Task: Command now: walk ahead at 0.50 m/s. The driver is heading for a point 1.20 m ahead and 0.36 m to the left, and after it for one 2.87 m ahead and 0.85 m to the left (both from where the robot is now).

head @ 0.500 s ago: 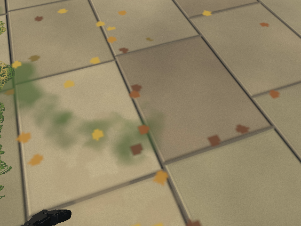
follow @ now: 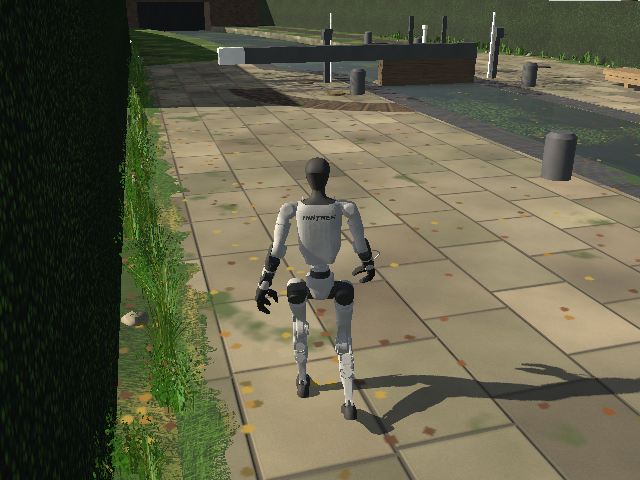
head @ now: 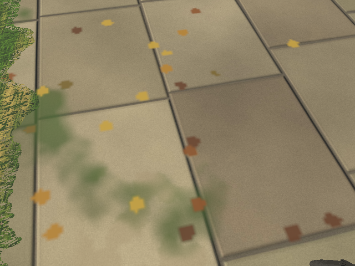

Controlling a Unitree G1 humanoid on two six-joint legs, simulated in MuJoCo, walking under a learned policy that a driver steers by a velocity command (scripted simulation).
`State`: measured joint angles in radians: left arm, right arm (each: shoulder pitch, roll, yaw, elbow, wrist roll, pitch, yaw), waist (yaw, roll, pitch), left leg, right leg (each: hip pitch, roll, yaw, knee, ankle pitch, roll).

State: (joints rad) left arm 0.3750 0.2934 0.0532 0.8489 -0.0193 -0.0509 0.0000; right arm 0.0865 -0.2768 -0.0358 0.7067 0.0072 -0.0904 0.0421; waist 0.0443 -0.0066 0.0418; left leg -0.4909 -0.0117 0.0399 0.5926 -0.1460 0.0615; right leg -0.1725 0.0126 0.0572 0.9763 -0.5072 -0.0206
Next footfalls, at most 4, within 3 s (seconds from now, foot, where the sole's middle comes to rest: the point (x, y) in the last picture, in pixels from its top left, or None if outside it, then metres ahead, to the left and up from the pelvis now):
0.46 right None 0.43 -0.15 -0.76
0.98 left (148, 210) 0.65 0.16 -0.76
1.46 right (164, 139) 1.00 0.12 -0.76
1.98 left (85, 127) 1.05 0.50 -0.76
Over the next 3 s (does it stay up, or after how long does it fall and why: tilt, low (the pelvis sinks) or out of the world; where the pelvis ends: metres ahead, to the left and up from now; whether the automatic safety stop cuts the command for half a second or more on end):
stays up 1.12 0.42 0.02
